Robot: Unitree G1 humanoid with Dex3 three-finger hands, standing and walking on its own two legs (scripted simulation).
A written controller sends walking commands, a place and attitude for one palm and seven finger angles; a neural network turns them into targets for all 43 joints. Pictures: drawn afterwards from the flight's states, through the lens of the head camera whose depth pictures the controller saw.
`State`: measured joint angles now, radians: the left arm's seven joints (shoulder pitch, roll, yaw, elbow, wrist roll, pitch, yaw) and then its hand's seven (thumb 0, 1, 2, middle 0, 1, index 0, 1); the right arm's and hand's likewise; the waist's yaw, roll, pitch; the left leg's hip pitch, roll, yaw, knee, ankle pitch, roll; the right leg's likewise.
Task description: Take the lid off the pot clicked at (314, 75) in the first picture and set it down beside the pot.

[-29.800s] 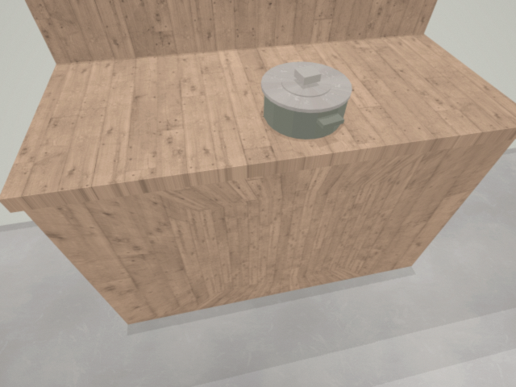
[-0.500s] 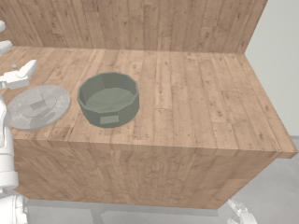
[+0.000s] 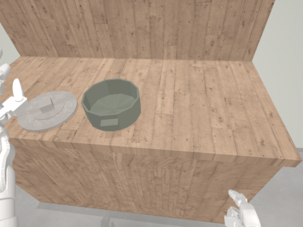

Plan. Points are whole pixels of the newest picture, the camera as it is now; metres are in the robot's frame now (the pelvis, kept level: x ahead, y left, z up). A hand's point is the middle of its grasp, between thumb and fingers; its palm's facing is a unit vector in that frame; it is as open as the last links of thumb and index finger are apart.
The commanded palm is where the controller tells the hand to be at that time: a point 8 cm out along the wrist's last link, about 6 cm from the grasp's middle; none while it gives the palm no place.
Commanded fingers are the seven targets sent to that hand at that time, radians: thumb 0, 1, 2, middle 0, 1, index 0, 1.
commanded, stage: draw the hand back to the body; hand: left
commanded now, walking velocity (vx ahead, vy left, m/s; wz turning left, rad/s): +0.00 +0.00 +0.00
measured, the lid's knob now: (45, 104) +0.47 +0.44 +0.05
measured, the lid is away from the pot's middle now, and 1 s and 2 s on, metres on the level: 0.24 0.24 0.24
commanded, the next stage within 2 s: step back with the hand held close in 0.82 s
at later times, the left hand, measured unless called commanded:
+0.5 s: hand (9, 132) +0.21 +0.28 +0.23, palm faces +0.46 -0.83 -0.31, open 7.4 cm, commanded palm +0.15 +0.31 +0.23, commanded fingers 0.00 0.90 0.90 -0.20 -0.30 -0.20 -0.30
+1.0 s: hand out of the picture +0.16 +0.29 +0.24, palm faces +0.47 -0.81 -0.36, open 7.4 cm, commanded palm +0.11 +0.33 +0.23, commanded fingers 0.00 0.90 0.90 -0.20 -0.30 -0.20 -0.30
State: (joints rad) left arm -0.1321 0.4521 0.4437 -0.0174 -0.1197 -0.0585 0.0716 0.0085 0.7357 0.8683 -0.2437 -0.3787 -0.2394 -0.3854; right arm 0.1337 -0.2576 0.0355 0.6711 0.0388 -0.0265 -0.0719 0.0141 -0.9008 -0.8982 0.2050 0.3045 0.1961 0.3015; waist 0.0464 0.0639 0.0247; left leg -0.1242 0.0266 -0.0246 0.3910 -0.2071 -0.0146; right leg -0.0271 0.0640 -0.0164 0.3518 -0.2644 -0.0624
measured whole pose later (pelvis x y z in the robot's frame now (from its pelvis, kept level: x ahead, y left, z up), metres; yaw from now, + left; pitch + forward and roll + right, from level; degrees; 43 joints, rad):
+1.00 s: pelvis -0.02 +0.04 +0.00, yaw +1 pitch -5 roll -1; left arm 0.39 0.39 0.40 -0.60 -0.10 -0.14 0.08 0.01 0.89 0.90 -0.22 -0.30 -0.21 -0.31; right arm 0.15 -0.20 0.05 0.63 0.00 -0.07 -0.06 0.02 -0.90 -0.90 0.21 0.30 0.20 0.30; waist 0.07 0.05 0.02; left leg -0.15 -0.01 -0.02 0.43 -0.20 0.03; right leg -0.01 0.02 -0.02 0.32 -0.23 0.00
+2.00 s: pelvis -0.13 +0.08 -0.02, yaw +0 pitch +1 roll -5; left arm 0.49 0.47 0.48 -0.77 -0.06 -0.29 0.11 0.01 0.89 0.90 -0.22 -0.30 -0.21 -0.31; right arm 0.18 -0.20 -0.01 0.58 0.01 -0.08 -0.06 0.01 -0.90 -0.90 0.21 0.30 0.20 0.30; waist 0.00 0.03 0.03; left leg -0.51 0.01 -0.01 0.57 -0.08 0.06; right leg -0.24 0.08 0.00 0.51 -0.28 0.02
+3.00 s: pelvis -0.31 +0.19 -0.03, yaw -4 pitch -1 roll -3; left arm 0.28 0.42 0.52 -0.60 -0.10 -0.18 0.14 0.00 0.89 0.90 -0.21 -0.30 -0.21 -0.31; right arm 0.23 -0.18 0.00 0.63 0.02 -0.07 -0.06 0.02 -0.90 -0.90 0.21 0.30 0.20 0.30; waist -0.04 -0.05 -0.06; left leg -0.42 0.00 -0.03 0.73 -0.31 0.05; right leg -0.32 0.04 0.01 0.86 -0.50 -0.01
